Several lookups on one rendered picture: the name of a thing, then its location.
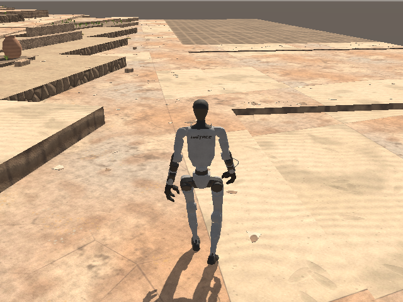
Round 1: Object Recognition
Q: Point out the robot right upper arm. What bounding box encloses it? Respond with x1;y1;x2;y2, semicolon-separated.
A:
214;126;231;160

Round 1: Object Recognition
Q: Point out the left robot foot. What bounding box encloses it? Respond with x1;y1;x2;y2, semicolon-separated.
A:
191;236;200;251

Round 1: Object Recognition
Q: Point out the robot left forearm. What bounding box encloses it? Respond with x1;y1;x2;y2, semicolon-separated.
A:
166;153;179;185

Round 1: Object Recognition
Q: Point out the right robot hand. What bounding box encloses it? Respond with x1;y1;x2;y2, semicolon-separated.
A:
222;171;236;184

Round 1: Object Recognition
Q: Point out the robot left upper arm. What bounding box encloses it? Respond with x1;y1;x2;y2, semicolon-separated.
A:
173;126;188;163

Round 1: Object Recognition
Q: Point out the robot right forearm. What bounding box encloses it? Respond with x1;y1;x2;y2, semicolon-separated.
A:
224;151;236;174

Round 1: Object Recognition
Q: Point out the left robot hand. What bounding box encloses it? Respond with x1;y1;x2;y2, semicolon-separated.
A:
164;183;179;202

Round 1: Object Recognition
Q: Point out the humanoid robot head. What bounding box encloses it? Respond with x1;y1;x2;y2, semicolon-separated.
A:
190;99;212;130

